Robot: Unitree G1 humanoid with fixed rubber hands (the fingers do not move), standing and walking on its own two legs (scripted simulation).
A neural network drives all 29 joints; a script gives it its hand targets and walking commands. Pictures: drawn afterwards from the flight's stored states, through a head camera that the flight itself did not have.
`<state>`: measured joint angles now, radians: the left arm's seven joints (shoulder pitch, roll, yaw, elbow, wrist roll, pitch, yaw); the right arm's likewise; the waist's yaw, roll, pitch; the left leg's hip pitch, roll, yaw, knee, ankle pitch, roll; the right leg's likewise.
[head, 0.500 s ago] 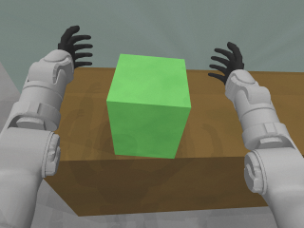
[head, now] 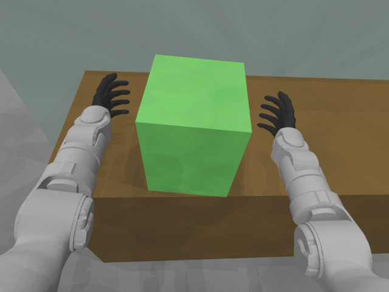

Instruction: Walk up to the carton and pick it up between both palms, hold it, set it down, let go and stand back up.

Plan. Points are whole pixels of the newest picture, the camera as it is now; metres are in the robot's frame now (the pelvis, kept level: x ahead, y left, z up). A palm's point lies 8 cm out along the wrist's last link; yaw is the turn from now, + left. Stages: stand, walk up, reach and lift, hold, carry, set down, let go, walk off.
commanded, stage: reach and lift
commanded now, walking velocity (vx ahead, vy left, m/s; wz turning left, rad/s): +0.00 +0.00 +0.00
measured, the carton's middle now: (193, 130) +0.48 +0.00 +0.05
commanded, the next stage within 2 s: none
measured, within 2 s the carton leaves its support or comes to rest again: neither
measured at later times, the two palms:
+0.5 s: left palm (114, 122) +0.46 +0.17 +0.09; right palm (275, 137) +0.43 -0.18 +0.08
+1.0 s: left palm (124, 121) +0.46 +0.15 +0.09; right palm (259, 141) +0.41 -0.14 +0.09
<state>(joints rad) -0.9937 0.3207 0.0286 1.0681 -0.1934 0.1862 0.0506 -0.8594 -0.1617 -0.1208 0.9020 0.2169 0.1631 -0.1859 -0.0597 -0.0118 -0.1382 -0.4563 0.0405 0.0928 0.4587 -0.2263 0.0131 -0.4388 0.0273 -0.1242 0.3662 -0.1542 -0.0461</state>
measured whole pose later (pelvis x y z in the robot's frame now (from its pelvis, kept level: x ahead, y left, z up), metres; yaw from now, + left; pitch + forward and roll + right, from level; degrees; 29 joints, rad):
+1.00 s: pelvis -0.02 +0.01 +0.00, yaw +0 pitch +15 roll -1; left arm -1.08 0.15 0.37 1.27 0.20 -0.09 0.05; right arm -0.91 0.08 -0.54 1.00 -0.28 -0.09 -0.15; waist -0.07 -0.04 -0.13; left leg -0.53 0.02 0.10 0.44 -0.19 0.03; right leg -0.53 0.00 -0.12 0.39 -0.13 -0.04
